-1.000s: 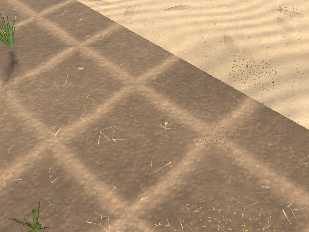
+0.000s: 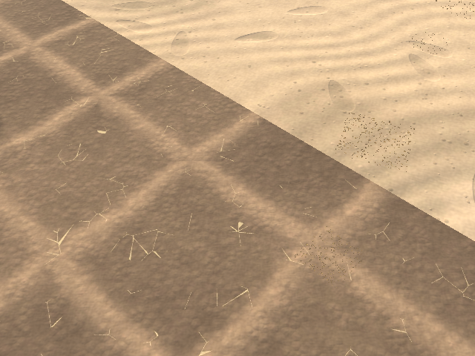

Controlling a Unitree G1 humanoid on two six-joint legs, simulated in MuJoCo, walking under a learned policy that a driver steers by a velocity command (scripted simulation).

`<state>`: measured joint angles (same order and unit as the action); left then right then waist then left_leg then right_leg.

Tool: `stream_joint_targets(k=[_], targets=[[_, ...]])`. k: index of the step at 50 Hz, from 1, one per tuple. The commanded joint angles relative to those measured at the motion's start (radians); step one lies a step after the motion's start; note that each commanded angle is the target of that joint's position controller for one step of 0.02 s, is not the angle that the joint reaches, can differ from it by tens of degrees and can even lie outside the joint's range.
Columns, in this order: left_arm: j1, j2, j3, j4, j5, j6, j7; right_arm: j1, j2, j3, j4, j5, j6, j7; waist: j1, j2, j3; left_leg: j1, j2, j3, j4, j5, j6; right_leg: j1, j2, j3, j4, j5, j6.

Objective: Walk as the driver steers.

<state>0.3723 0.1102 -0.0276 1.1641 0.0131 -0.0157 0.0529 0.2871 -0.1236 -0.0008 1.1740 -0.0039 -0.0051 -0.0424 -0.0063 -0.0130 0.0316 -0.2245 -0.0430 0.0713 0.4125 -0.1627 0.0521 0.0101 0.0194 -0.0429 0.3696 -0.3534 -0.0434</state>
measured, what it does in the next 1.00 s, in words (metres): stands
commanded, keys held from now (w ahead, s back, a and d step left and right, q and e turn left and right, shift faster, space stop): no key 0.84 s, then w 0.16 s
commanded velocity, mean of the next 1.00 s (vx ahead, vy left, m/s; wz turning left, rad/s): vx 0.02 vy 0.00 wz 0.00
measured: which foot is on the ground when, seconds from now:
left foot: down 0.00-0.92, up 0.94-1.00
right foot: down 0.00-1.00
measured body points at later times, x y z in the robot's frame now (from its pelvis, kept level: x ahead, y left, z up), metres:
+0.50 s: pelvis +0.00 -0.01 +0.00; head +0.01 -0.01 +0.45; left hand -0.07 +0.19 -0.16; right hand -0.03 -0.21 -0.17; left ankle +0.04 +0.09 -0.74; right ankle -0.09 -0.09 -0.74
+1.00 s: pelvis +0.02 -0.01 -0.01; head +0.02 -0.01 +0.44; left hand -0.08 +0.19 -0.16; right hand -0.01 -0.22 -0.17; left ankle +0.04 +0.09 -0.73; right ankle -0.10 -0.09 -0.74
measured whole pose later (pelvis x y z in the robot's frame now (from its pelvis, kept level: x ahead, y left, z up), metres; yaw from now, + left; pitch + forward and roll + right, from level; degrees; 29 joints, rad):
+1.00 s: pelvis +0.02 -0.01 -0.01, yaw +0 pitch -1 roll +0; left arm 0.50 0.11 0.00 1.16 0.02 -0.03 0.05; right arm 0.35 -0.11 0.00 1.17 -0.02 0.00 -0.02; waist 0.02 -0.01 -0.01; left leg -0.31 0.00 0.08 0.66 -0.37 0.06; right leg 0.03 0.05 -0.05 0.38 -0.40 -0.08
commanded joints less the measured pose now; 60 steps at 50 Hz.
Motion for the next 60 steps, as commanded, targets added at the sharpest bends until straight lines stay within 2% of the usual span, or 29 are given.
stream_joint_targets(k=[1,42,43,45,46,47,48,49,51,54,56,57,58,59,60], targets=[[0.110,0.062,0.007,0.007,0.000,-0.003,0.002,0.069,-0.065,-0.007,-0.001,0.000,-0.002,-0.002,-0.001,-0.005,0.067,0.087,0.130,-0.148,-0.040,0.163,0.017,-0.167,-0.132,0.099,-0.083,0.231,-0.016],[0.183,0.036,0.002,0.008,-0.001,-0.011,0.003,0.114,-0.037,0.008,0.022,0.004,-0.002,-0.004,0.001,-0.008,0.079,0.055,0.133,-0.132,-0.010,0.154,0.003,-0.158,-0.133,0.099,-0.080,0.317,-0.016],[0.195,0.035,0.002,0.011,0.001,-0.012,0.002,0.116,-0.033,0.009,0.023,0.003,-0.001,-0.003,0.006,-0.008,0.064,0.056,0.123,-0.126,-0.010,0.093,0.005,-0.150,-0.127,0.101,-0.095,0.231,-0.022],[0.220,0.067,0.018,0.013,0.006,-0.008,0.000,0.084,-0.045,0.003,0.006,-0.001,0.003,0.002,0.023,-0.040,0.099,-0.012,0.073,-0.084,0.060,-0.096,0.011,-0.162,-0.127,0.141,-0.136,-0.055,-0.062],[0.231,0.094,0.029,0.011,0.005,-0.005,-0.002,0.056,-0.050,-0.003,-0.011,-0.007,0.004,0.008,0.039,-0.085,0.142,-0.101,0.036,-0.038,0.135,-0.200,0.012,-0.161,-0.162,0.206,-0.176,-0.219,-0.100],[0.244,0.114,0.039,0.009,0.002,-0.004,-0.004,0.015,-0.049,-0.005,-0.037,-0.016,0.001,0.015,0.054,-0.116,0.207,-0.211,0.016,0.004,0.205,-0.254,0.012,-0.159,-0.224,0.281,-0.227,-0.335,-0.141],[0.254,0.121,0.046,0.009,0.002,-0.006,-0.006,-0.026,-0.042,-0.005,-0.067,-0.026,-0.005,0.023,0.065,-0.125,0.264,-0.300,0.034,0.026,0.263,-0.264,0.014,-0.150,-0.286,0.337,-0.261,-0.369,-0.176],[0.274,0.118,0.049,0.013,0.006,-0.012,-0.007,-0.065,-0.044,-0.007,-0.096,-0.029,-0.014,0.029,0.077,-0.117,0.294,-0.372,0.061,0.021,0.325,-0.266,0.018,-0.126,-0.325,0.373,-0.276,-0.326,-0.204],[0.305,0.126,0.056,0.020,0.019,-0.029,-0.010,-0.107,-0.064,-0.020,-0.140,-0.029,-0.035,0.039,0.078,-0.078,0.294,-0.512,0.093,0.000,0.411,-0.285,0.022,0.001,-0.348,0.372,-0.258,-0.120,-0.229],[0.298,0.140,0.062,0.015,0.020,-0.049,-0.014,-0.148,-0.079,-0.035,-0.190,-0.015,-0.060,0.052,0.064,-0.054,0.236,-0.530,0.091,0.009,0.397,-0.256,0.024,0.102,-0.320,0.280,-0.200,0.206,-0.210],[0.267,0.155,0.065,0.004,0.020,-0.057,-0.017,-0.161,-0.076,-0.041,-0.219,-0.007,-0.062,0.060,0.044,-0.075,0.205,-0.424,0.064,0.036,0.346,-0.210,0.035,0.051,-0.291,0.213,-0.160,0.336,-0.183],[0.233,0.162,0.066,-0.006,0.017,-0.061,-0.020,-0.125,-0.071,-0.044,-0.217,-0.002,-0.061,0.062,0.014,-0.086,0.184,-0.305,0.038,0.057,0.302,-0.177,0.046,-0.017,-0.270,0.169,-0.124,0.429,-0.164],[0.183,0.170,0.065,-0.018,0.010,-0.067,-0.023,-0.028,-0.064,-0.049,-0.191,0.005,-0.061,0.060,-0.044,-0.086,0.146,-0.105,-0.004,0.086,0.238,-0.119,0.060,-0.116,-0.237,0.109,-0.043,0.585,-0.136],[0.168,0.175,0.064,-0.021,0.004,-0.073,-0.029,0.125,-0.082,-0.066,-0.135,0.009,-0.062,0.055,-0.111,-0.049,0.072,0.121,-0.049,0.104,0.176,-0.063,0.074,-0.193,-0.190,0.052,0.118,0.724,-0.110],[0.168,0.172,0.060,-0.026,0.003,-0.079,-0.036,0.284,-0.139,-0.091,-0.088,0.000,-0.065,0.045,-0.175,-0.006,-0.018,0.348,0.009,0.020,0.129,-0.098,0.098,-0.322,-0.140,0.000,0.342,0.674,-0.079]])
Keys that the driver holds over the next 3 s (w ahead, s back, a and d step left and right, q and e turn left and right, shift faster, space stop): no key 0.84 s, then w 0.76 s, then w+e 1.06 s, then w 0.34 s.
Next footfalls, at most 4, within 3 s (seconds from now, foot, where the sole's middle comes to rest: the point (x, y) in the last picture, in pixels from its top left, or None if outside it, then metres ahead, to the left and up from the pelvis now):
1.20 left None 0.22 0.12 -0.78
1.74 right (266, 344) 0.55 -0.05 -0.78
2.28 left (223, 244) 0.89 0.08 -0.78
2.82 right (315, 214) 1.02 -0.24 -0.78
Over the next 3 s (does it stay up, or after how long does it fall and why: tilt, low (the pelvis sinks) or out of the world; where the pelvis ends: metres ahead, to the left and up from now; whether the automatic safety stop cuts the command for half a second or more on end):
stays up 1.00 -0.16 0.00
